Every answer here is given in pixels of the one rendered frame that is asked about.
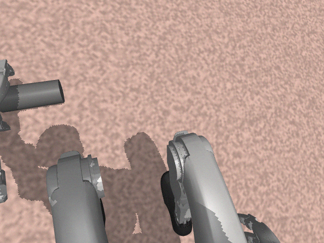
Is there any left robot hand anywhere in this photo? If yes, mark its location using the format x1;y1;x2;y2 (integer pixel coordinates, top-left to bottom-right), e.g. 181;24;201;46
0;59;15;132

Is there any right robot hand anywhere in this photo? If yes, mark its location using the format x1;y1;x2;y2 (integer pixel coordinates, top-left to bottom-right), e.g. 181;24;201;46
238;214;280;243

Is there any right robot foot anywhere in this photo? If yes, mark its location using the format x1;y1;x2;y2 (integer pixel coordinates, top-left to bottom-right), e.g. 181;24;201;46
160;171;192;236

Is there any can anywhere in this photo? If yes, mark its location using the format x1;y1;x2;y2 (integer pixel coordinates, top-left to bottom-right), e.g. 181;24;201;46
0;79;65;112

